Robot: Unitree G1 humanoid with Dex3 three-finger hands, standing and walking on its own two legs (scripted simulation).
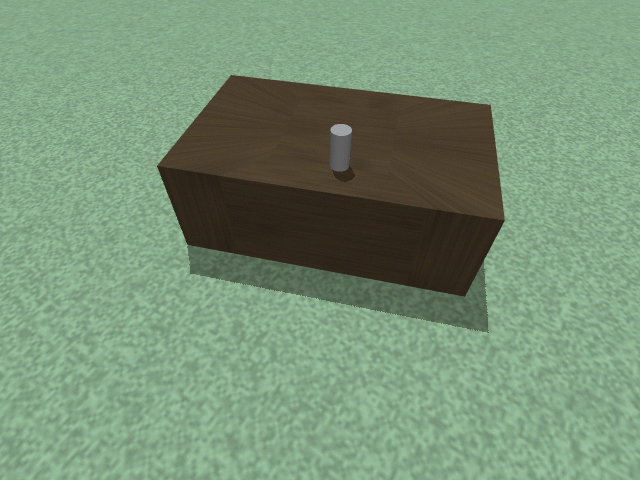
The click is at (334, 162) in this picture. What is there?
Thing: squat round
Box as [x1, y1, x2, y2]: [329, 124, 351, 171]
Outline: 336,124 332,126 330,130 329,165 332,169 341,171 346,169 349,163 351,128 345,124
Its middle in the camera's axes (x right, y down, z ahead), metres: +0.07 -0.32 +1.29
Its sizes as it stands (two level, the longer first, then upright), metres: 0.070 0.070 0.142
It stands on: a support 0.42 m high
